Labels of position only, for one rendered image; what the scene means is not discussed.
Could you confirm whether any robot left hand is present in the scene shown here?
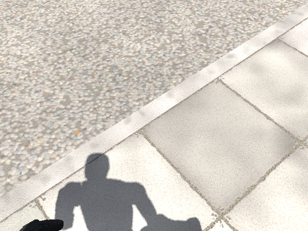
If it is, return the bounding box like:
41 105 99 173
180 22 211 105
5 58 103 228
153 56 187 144
19 219 64 231

